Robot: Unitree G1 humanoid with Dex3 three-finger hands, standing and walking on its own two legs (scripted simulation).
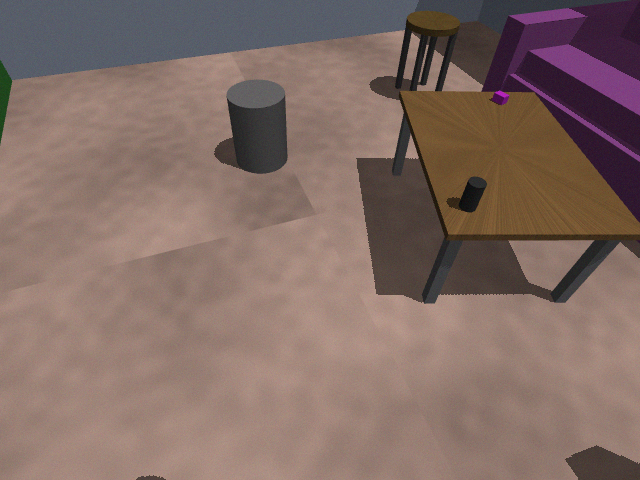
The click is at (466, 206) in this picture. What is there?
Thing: squat round
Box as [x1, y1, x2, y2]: [459, 177, 486, 211]
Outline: 482,178 469,178 459,202 459,206 461,209 465,211 473,211 475,209 486,185 486,182
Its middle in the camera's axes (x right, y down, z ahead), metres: +0.48 -0.13 +1.20
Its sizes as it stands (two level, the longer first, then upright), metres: 0.053 0.053 0.099
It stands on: a support 0.42 m high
